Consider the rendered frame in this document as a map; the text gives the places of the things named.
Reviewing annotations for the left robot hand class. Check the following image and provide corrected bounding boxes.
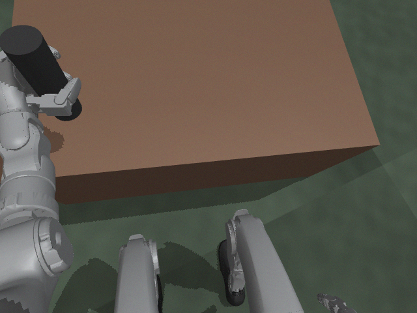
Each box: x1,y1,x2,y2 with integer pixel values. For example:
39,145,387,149
0,45,81,118

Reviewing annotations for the right robot foot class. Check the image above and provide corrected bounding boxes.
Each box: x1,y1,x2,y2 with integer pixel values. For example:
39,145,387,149
218,239,245,306

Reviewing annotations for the left robot arm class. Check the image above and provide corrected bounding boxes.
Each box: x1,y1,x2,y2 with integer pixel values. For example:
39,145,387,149
0,111,74,313

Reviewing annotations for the can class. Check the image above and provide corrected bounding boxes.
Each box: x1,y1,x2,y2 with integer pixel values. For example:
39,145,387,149
0,25,82,121

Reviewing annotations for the right robot hand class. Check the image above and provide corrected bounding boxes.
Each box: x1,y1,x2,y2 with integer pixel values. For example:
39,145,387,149
317,293,357,313

